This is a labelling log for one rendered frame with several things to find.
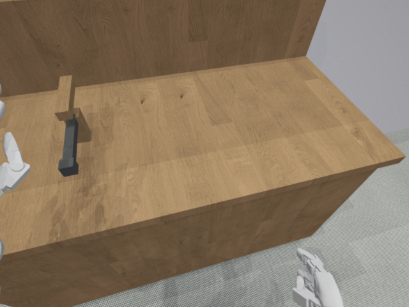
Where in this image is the tap lever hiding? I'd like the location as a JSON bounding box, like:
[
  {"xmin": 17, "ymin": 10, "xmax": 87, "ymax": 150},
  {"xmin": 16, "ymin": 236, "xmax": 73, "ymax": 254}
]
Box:
[{"xmin": 58, "ymin": 113, "xmax": 79, "ymax": 177}]

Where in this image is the right robot hand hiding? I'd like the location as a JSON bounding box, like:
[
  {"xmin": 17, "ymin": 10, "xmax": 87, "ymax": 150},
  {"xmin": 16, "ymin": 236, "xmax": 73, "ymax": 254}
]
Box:
[{"xmin": 293, "ymin": 248, "xmax": 344, "ymax": 307}]

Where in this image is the left robot hand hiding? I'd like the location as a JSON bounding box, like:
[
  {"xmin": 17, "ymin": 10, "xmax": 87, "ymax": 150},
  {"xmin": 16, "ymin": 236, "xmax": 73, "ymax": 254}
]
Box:
[{"xmin": 0, "ymin": 85, "xmax": 30, "ymax": 197}]

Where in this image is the counter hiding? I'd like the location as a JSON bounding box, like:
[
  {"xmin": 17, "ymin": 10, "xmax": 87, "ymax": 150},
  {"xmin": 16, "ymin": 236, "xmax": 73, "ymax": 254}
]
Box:
[{"xmin": 0, "ymin": 0, "xmax": 406, "ymax": 307}]

